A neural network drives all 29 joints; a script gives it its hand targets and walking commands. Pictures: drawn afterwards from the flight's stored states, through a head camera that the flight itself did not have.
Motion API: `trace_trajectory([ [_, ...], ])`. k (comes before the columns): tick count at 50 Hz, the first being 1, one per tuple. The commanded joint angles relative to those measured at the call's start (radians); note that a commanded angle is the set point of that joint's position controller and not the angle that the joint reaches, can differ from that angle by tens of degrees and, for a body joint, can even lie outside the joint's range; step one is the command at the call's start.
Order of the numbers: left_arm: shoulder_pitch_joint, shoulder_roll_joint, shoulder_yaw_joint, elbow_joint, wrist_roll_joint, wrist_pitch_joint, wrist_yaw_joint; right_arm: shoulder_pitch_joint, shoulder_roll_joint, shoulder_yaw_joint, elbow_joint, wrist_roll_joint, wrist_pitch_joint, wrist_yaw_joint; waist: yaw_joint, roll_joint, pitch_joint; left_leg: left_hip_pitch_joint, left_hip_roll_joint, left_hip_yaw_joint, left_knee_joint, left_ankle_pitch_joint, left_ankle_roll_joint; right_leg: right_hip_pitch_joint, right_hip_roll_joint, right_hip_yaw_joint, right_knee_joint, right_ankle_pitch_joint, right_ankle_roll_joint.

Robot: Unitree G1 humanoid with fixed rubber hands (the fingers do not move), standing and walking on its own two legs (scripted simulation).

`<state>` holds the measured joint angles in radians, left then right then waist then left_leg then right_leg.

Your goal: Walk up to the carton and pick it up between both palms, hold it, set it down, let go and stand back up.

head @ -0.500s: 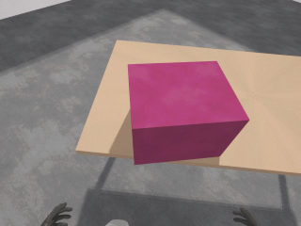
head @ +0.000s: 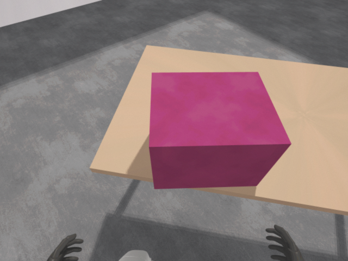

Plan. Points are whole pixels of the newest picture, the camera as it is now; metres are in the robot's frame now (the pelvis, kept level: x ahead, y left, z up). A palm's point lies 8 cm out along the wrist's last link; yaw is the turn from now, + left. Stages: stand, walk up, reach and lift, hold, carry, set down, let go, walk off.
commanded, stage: walk up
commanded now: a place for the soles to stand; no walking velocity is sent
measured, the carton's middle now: (205, 131) +0.41 -0.06 +0.03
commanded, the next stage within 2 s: none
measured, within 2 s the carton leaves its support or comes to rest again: neither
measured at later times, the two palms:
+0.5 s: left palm out of the picture +0.08 +0.27 -0.08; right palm out of the picture +0.11 -0.27 -0.08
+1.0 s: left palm out of the picture +0.11 +0.27 -0.08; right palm out of the picture +0.07 -0.27 -0.08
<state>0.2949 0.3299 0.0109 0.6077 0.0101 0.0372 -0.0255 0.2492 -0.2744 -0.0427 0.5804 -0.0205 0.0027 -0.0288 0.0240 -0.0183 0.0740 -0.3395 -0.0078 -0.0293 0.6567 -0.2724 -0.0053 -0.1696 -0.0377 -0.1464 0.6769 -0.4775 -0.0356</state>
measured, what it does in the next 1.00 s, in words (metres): stands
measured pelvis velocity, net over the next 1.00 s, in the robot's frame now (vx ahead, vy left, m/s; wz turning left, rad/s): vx -0.01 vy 0.01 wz -0.17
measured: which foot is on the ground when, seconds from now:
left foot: down 0.00-1.00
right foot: down 0.00-1.00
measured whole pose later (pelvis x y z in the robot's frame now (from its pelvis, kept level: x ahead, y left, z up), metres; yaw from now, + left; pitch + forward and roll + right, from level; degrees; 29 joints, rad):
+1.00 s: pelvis -0.01 +0.01 +0.01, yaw -10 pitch -2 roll +0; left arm 0.37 0.30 0.03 0.62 0.00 0.00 -0.03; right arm 0.25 -0.29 -0.02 0.66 -0.03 0.00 -0.01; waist 0.01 0.00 0.03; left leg -0.27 0.08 0.12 0.58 -0.26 -0.02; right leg -0.17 0.03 0.04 0.59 -0.38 -0.02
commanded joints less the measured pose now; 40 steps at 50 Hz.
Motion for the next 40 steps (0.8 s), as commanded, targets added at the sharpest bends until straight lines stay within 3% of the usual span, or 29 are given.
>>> trace_trajectory([
  [1,0.015,0.115,0.027,-0.072,-0.005,-0.012,-0.002,0.068,-0.189,-0.059,-0.051,-0.018,-0.032,-0.001,-0.043,0.046,-0.161,0.283,0.191,-0.237,-0.103,0.405,0.149,-0.178,-0.067,0.088,0.013,0.404,0.033],
  [2,0.038,0.1,0.025,-0.071,0.001,-0.004,0.002,0.078,-0.22,-0.067,-0.042,-0.013,-0.024,-0.002,-0.046,0.099,-0.19,0.23,0.277,-0.325,-0.143,0.362,0.236,-0.125,-0.035,0.117,0.07,0.226,0.049],
  [3,0.055,0.087,0.027,-0.063,0.004,0.001,0.005,0.042,-0.217,-0.065,-0.039,-0.007,-0.015,0.0,-0.031,0.167,-0.165,0.17,0.292,-0.329,-0.169,0.306,0.265,-0.099,-0.023,0.136,0.032,0.106,0.043],
  [4,0.076,0.091,0.034,-0.054,0.006,-0.003,0.006,0.0,-0.191,-0.055,-0.045,-0.005,-0.01,0.002,-0.017,0.153,-0.145,0.136,0.272,-0.296,-0.165,0.262,0.247,-0.079,-0.027,0.145,-0.042,0.092,0.035],
  [5,0.084,0.102,0.041,-0.052,0.003,-0.014,0.004,-0.053,-0.175,-0.046,-0.065,-0.003,-0.003,0.004,0.005,0.117,-0.093,0.065,0.207,-0.206,-0.13,0.231,0.18,-0.05,-0.048,0.168,-0.156,0.196,0.026],
  [7,0.089,0.16,0.062,-0.046,-0.001,-0.033,0.001,-0.091,-0.093,-0.019,-0.083,0.004,-0.001,0.011,0.015,-0.049,-0.003,-0.019,0.051,-0.014,0.027,0.178,0.046,-0.034,-0.148,0.278,-0.307,0.406,-0.02],
  [8,0.068,0.167,0.062,-0.051,-0.01,-0.035,0.005,-0.081,-0.074,-0.012,-0.066,0.008,-0.002,0.009,0.006,-0.07,0.03,-0.023,0.018,0.038,0.017,0.049,0.011,-0.06,-0.197,0.294,-0.324,0.517,-0.041],
  [9,0.051,0.165,0.061,-0.055,-0.011,-0.035,0.007,-0.069,-0.071,-0.01,-0.057,0.007,-0.003,0.007,-0.006,-0.077,0.03,0.014,0.031,0.042,-0.016,0.03,0.009,-0.083,-0.198,0.282,-0.311,0.548,-0.057],
  [11,0.046,0.14,0.049,-0.064,-0.007,-0.033,0.007,-0.068,-0.096,-0.015,-0.045,0.003,-0.014,0.008,-0.016,-0.034,0.016,0.089,0.051,0.02,-0.077,0.146,0.028,-0.102,-0.149,0.223,-0.272,0.556,-0.026],
  [13,0.081,0.132,0.051,-0.06,-0.01,-0.033,0.006,-0.071,-0.121,-0.025,-0.033,-0.007,-0.019,0.006,-0.002,-0.05,-0.016,0.144,0.083,-0.007,-0.071,0.295,0.046,-0.105,-0.087,0.176,-0.232,0.56,0.026],
  [15,0.118,0.131,0.056,-0.057,-0.009,-0.033,0.005,-0.063,-0.128,-0.025,-0.024,-0.01,-0.015,0.006,0.006,-0.02,-0.076,0.165,0.096,-0.004,-0.059,0.324,0.056,-0.061,-0.085,0.187,-0.219,0.569,0.041],
  [17,0.103,0.141,0.06,-0.06,-0.009,-0.029,0.005,-0.061,-0.11,-0.017,-0.013,-0.005,-0.007,0.005,-0.005,-0.041,-0.098,0.147,0.09,0.015,-0.074,0.234,0.048,-0.041,-0.088,0.192,-0.237,0.49,0.023],
  [20,0.098,0.117,0.056,-0.071,-0.008,-0.025,0.0,-0.087,-0.122,-0.019,-0.018,-0.005,-0.007,0.006,0.0,0.006,-0.069,0.147,0.092,0.023,-0.085,0.187,0.043,-0.079,-0.081,0.203,-0.251,0.376,-0.006],
  [21,0.09,0.121,0.057,-0.074,-0.007,-0.024,0.0,-0.077,-0.117,-0.018,-0.01,-0.004,-0.007,0.005,-0.008,-0.006,-0.055,0.15,0.095,0.019,-0.092,0.166,0.043,-0.106,-0.083,0.206,-0.26,0.329,-0.012],
  [22,0.083,0.118,0.056,-0.076,-0.007,-0.022,-0.001,-0.07,-0.118,-0.018,-0.008,-0.001,-0.008,0.007,-0.016,0.017,-0.028,0.15,0.103,0.015,-0.1,0.16,0.046,-0.133,-0.073,0.206,-0.258,0.288,-0.016],
  [25,0.088,0.117,0.058,-0.074,-0.007,-0.025,-0.004,-0.054,-0.13,-0.019,0.0,-0.001,-0.014,0.009,-0.014,0.007,-0.044,0.14,0.118,-0.006,-0.121,0.172,0.051,-0.111,-0.052,0.201,-0.242,0.279,-0.021],
  [28,0.099,0.094,0.055,-0.072,0.001,-0.029,-0.007,-0.047,-0.15,-0.023,-0.003,-0.002,-0.018,0.011,-0.009,0.056,-0.035,0.128,0.169,-0.064,-0.172,0.157,0.082,-0.103,-0.03,0.206,-0.204,0.269,-0.012],
  [32,0.109,0.106,0.061,-0.064,0.0,-0.039,-0.005,-0.042,-0.142,-0.018,0.0,-0.003,-0.018,0.015,-0.009,0.028,-0.05,0.109,0.145,-0.025,-0.16,0.146,0.066,-0.072,-0.039,0.233,-0.23,0.289,-0.018],
  [34,0.118,0.096,0.059,-0.059,0.001,-0.042,-0.005,-0.05,-0.144,-0.017,-0.002,-0.004,-0.021,0.016,-0.001,0.048,-0.065,0.138,0.144,-0.002,-0.143,0.17,0.065,-0.078,-0.043,0.245,-0.231,0.318,-0.017],
  [36,0.107,0.109,0.059,-0.056,-0.005,-0.045,-0.002,-0.042,-0.13,-0.013,-0.002,-0.003,-0.021,0.018,-0.008,0.017,-0.047,0.14,0.133,0.016,-0.137,0.188,0.055,-0.085,-0.046,0.252,-0.237,0.359,-0.02],
  [40,0.103,0.085,0.052,-0.055,-0.001,-0.041,-0.003,-0.02,-0.156,-0.02,0.003,-0.005,-0.023,0.017,-0.013,0.027,-0.07,0.166,0.163,-0.003,-0.17,0.145,0.071,-0.103,-0.022,0.242,-0.199,0.294,-0.015],
])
